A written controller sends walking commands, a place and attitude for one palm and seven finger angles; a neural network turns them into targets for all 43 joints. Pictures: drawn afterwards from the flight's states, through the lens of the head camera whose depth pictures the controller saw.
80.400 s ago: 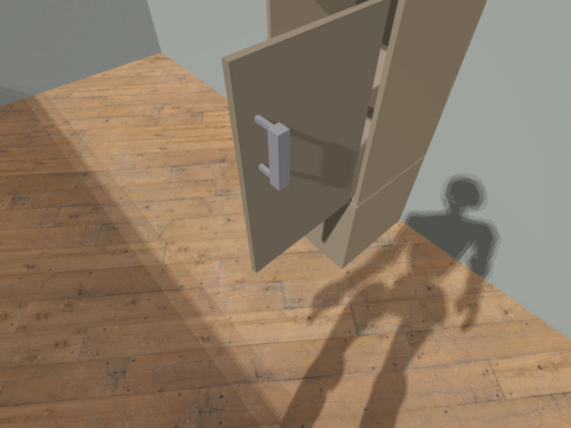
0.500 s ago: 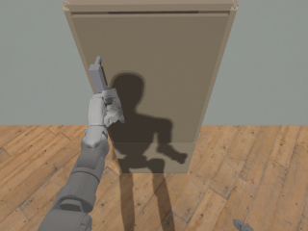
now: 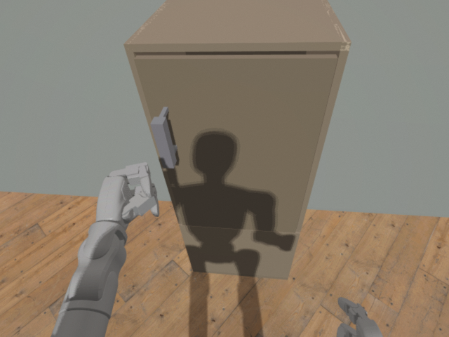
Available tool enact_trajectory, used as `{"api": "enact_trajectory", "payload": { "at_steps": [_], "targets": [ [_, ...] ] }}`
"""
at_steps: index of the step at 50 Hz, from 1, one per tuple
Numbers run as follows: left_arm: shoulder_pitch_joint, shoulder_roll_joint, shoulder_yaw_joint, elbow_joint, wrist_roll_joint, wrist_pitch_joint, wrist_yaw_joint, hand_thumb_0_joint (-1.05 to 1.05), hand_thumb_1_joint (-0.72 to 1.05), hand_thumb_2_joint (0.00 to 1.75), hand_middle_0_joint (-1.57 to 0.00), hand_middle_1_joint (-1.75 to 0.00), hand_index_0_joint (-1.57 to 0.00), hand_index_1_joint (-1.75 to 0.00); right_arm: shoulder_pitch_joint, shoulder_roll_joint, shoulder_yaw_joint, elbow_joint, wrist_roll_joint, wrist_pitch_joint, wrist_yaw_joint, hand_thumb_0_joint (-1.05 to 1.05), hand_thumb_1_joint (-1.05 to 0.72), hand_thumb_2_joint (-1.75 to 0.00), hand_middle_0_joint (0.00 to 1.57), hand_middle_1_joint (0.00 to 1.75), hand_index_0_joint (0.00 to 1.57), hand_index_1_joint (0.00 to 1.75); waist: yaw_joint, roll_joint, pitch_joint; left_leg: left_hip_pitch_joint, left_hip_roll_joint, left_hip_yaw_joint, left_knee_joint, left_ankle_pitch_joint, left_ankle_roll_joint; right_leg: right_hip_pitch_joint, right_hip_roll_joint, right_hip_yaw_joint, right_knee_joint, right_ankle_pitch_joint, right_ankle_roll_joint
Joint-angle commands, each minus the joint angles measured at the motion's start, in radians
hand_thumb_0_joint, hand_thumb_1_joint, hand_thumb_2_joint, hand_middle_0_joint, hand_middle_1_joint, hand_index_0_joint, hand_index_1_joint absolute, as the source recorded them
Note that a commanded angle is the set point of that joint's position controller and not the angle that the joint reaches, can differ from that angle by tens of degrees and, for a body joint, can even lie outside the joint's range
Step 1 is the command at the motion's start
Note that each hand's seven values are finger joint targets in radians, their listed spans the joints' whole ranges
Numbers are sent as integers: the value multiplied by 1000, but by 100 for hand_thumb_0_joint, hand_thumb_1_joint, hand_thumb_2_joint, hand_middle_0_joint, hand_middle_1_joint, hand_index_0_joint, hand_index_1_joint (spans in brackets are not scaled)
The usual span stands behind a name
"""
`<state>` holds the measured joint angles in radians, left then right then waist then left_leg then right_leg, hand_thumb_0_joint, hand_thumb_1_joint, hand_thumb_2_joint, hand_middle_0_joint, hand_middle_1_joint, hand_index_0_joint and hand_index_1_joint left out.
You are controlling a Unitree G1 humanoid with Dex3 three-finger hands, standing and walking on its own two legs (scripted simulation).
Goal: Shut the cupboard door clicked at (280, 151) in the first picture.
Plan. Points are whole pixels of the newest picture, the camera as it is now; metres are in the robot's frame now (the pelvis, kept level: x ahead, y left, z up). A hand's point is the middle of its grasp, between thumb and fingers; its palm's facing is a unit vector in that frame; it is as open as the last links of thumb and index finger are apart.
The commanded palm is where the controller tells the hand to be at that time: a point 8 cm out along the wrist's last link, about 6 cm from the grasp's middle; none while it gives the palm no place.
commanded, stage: draw the hand back to the body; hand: left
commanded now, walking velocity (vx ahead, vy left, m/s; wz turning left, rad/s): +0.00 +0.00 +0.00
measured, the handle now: (167, 137) +0.52 +0.17 +0.09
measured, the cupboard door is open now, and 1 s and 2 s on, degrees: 0 0 0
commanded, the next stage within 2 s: step back with the hand held close in 1.20 s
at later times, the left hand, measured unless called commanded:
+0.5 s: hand (76, 230) +0.23 +0.23 +0.15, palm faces +0.29 -0.91 -0.30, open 3.8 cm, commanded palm +0.19 +0.28 +0.17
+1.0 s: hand out of the picture +0.19 +0.31 +0.17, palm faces +0.48 -0.79 -0.38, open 7.1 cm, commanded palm +0.14 +0.33 +0.19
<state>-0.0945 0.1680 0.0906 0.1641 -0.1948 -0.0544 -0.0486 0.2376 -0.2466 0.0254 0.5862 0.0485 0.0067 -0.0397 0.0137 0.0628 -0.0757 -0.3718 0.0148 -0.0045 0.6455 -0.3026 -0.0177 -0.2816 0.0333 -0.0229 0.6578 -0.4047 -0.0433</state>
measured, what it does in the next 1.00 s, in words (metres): stands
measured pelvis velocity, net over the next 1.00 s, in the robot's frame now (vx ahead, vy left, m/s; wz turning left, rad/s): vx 0.00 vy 0.03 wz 0.00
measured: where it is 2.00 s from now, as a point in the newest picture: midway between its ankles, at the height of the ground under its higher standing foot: outside the picture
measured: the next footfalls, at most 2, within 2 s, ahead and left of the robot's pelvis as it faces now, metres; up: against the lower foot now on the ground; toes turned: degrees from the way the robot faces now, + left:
none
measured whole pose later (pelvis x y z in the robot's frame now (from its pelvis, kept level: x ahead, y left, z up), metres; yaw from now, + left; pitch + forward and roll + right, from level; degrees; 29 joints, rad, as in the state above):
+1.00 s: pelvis +0.00 +0.03 +0.02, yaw +0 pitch -4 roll +0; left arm 0.44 0.33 0.34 -0.34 -0.07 -0.05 0.11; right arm 0.19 -0.23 0.03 0.63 0.01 -0.06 -0.08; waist 0.08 0.07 0.00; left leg -0.14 -0.02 0.01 0.43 -0.21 0.03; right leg -0.03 0.00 -0.01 0.39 -0.28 0.00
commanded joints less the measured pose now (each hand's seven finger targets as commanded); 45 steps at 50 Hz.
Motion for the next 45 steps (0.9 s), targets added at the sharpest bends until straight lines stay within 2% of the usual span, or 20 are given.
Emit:
{"api": "enact_trajectory", "payload": {
  "at_steps": [1,3,5,6,7,9,10,13,17,20,22,25,28,30,31,33,36,40,42,45],
  "targets": [
    [-262,133,64,-287,-35,-34,-32,0,90,90,-130,-150,-130,-150,-145,-89,-27,-166,6,-77,-18,0,-90,-90,20,30,20,30,-11,-113,-164,154,-36,23,-56,182,57,-1,-34,33,-145,454,68],
    [-249,144,75,-318,-42,-21,-45,0,90,90,-124,-144,-124,-144,-157,-89,-24,-169,7,-85,-23,0,-90,-90,20,30,20,30,-5,-112,-156,163,-36,21,-68,172,57,1,-33,32,-155,418,64],
    [-204,185,111,-333,-44,-6,-48,0,90,90,-119,-138,-119,-138,-163,-92,-23,-170,9,-92,-27,0,-90,-90,20,30,20,30,9,-90,-150,170,-34,21,-77,166,57,4,-29,31,-165,372,58],
    [-203,176,108,-371,-49,-5,-53,0,90,90,-116,-135,-116,-135,-172,-87,-20,-175,9,-98,-26,0,-90,-90,20,30,20,30,10,-79,-157,178,-35,19,-85,166,57,9,-30,28,-166,364,54],
    [-175,259,76,-422,66,-37,20,0,90,90,-113,-132,-113,-132,-194,-66,-16,-166,-2,-90,-39,0,-90,-90,20,30,20,30,12,-55,-80,190,-32,9,-122,152,58,-10,-64,68,-231,360,59],
    [-47,216,71,-400,83,-36,70,0,90,90,-108,-126,-108,-126,-191,-65,-10,-161,-13,-76,-45,0,-90,-90,20,30,20,30,14,-107,-44,207,-26,9,-153,140,62,8,-59,49,-254,323,61],
    [-27,248,99,-410,88,-39,84,0,90,90,-105,-123,-105,-123,-196,-70,-14,-159,-15,-70,-48,0,-90,-90,20,30,20,30,19,-128,-52,216,-23,11,-161,147,64,30,-58,51,-270,325,62],
    [-10,244,99,-459,105,-53,108,0,90,90,-97,-114,-97,-114,-209,-62,-7,-157,-19,-64,-52,0,-90,-90,20,30,20,30,14,-64,-29,263,-19,17,-203,133,61,34,-45,37,-302,227,45],
    [27,265,122,-513,115,-65,126,0,90,90,-86,-102,-86,-102,-217,-66,-7,-149,-24,-71,-56,0,-90,-90,20,30,20,30,18,-23,-25,316,-15,17,-241,142,60,55,-38,28,-336,212,38],
    [98,288,155,-538,120,-71,135,0,90,90,-78,-93,-78,-93,-214,-73,-11,-139,-30,-83,-56,0,-90,-90,20,30,20,30,27,-22,-37,336,-11,12,-261,172,57,86,-32,16,-338,242,35],
    [127,275,152,-575,121,-73,136,0,90,90,-72,-87,-72,-87,-217,-67,-9,-142,-30,-86,-54,0,-90,-90,20,30,20,30,27,-1,-26,345,-9,11,-273,183,55,91,-33,13,-337,252,33],
    [210,304,203,-579,120,-72,140,0,90,90,-64,-78,-64,-78,-216,-76,-17,-135,-34,-92,-52,0,-90,-90,20,30,20,30,36,-41,-13,345,-4,10,-278,205,56,100,-28,10,-351,272,35],
    [254,300,220,-627,119,-76,142,0,90,90,-56,-69,-56,-69,-214,-70,-18,-138,-32,-96,-47,0,-90,-90,20,30,20,30,38,-31,-9,338,-2,6,-286,205,50,111,-29,3,-340,266,33],
    [299,334,265,-644,121,-77,145,0,90,90,-50,-63,-50,-63,-212,-76,-23,-134,-36,-103,-46,0,-90,-90,20,30,20,30,46,-7,-4,338,-1,6,-283,224,50,114,-27,5,-349,287,32],
    [308,325,264,-670,119,-79,146,0,90,90,-47,-60,-47,-60,-207,-70,-22,-136,-34,-103,-44,0,-90,-90,20,30,20,30,42,0,-19,338,-1,6,-285,232,49,130,-33,3,-334,295,31],
    [355,336,295,-673,117,-79,149,0,90,90,-42,-54,-42,-54,-204,-70,-24,-135,-35,-105,-42,0,-90,-90,20,30,20,30,47,-17,-1,325,2,4,-284,240,46,129,-30,-2,-331,302,30],
    [400,352,328,-706,115,-77,151,0,90,90,-34,-45,-34,-45,-198,-71,-27,-134,-35,-110,-40,0,-90,-90,20,30,20,30,49,11,-5,323,2,4,-280,260,45,140,-33,-1,-330,320,30],
    [469,387,393,-705,110,-75,156,0,90,90,-23,-33,-23,-33,-198,-78,-35,-132,-34,-117,-41,0,-90,-90,20,30,20,30,60,-14,21,315,6,0,-278,264,45,126,-26,-2,-343,320,31],
    [443,351,355,-735,113,-76,154,0,90,90,-20,-30,-20,-30,-194,-74,-34,-133,-32,-116,-41,0,-90,-90,20,30,20,30,47,14,12,321,6,4,-279,257,44,126,-31,-1,-333,311,31],
    [406,339,331,-720,122,-69,159,0,90,90,-20,-30,-20,-30,-188,-87,-38,-122,-34,-128,-43,0,-90,-90,20,30,20,30,39,13,40,327,8,-3,-281,250,46,102,-27,-2,-345,300,32]
  ]
}}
